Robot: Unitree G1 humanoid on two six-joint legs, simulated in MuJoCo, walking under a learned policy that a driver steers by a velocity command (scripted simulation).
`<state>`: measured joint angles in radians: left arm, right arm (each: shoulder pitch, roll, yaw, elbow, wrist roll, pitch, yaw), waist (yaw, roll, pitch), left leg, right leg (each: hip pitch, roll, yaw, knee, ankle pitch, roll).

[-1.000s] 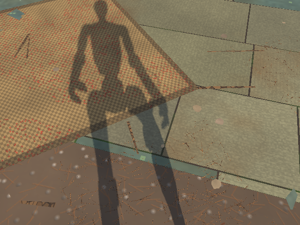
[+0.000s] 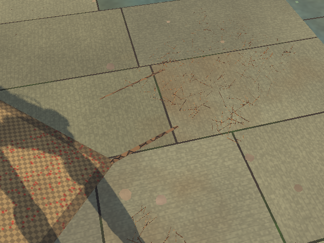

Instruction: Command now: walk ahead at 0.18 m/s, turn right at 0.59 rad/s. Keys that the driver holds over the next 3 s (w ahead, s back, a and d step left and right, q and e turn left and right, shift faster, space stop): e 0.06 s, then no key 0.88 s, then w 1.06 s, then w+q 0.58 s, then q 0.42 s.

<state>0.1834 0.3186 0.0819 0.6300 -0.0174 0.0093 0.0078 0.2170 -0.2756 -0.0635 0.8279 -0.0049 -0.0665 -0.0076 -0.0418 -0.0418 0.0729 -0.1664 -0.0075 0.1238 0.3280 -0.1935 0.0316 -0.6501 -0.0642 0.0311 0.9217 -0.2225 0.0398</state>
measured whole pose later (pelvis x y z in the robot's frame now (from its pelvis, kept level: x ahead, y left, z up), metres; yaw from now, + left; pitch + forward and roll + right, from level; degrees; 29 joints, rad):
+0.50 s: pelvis +0.10 -0.02 -0.01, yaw -8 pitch +1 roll -1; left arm 0.13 0.25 0.04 0.67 0.02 0.01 0.00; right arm 0.14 -0.28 -0.04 0.85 0.00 0.03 -0.02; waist 0.00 0.02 0.03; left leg -0.33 0.06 -0.02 0.64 -0.30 -0.05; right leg -0.36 0.05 0.00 0.50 -0.16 -0.04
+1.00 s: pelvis +0.15 +0.00 -0.01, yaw -8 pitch -1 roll +0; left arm 0.20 0.23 0.06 0.89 0.00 0.02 0.03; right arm 0.19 -0.23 -0.01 0.97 0.00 -0.02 -0.01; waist 0.00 0.00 0.02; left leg -0.16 0.01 0.02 0.52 -0.33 0.00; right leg -0.26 0.00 0.03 0.52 -0.24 0.01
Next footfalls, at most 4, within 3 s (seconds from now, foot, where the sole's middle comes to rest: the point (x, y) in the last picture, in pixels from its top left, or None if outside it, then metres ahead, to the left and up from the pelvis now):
0.18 right None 0.19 -0.14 -0.78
0.52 left None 0.17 0.11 -0.78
1.68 left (152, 195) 0.62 0.03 -0.78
2.22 right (209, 141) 0.89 -0.25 -0.78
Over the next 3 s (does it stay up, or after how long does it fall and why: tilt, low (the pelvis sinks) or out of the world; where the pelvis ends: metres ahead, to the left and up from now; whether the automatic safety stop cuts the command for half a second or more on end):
stays up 1.07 -0.06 -0.01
